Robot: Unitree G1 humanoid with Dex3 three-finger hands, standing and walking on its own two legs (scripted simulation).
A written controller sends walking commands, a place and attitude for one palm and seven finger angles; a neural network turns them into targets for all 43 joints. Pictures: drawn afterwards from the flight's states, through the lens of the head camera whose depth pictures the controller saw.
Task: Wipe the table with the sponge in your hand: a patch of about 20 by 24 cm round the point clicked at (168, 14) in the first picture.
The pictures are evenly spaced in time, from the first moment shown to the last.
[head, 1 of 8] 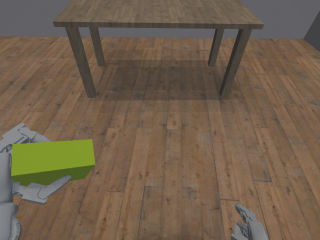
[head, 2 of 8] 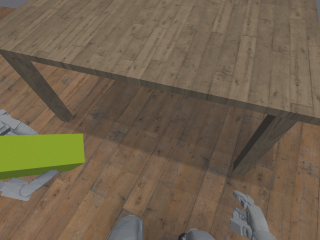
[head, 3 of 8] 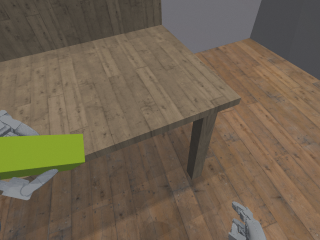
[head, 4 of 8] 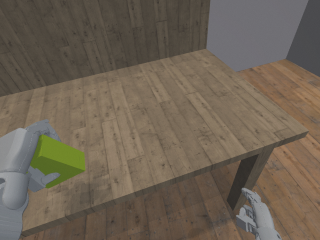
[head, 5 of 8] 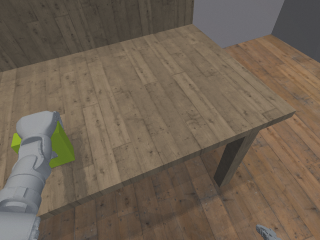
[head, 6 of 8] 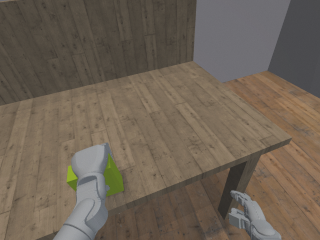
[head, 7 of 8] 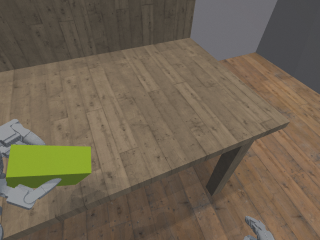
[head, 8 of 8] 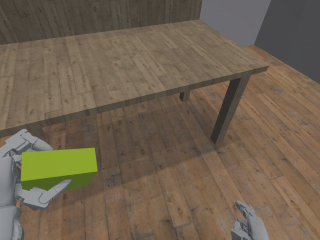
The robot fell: no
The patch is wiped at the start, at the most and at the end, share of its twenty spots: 0.00 1.00 1.00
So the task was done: yes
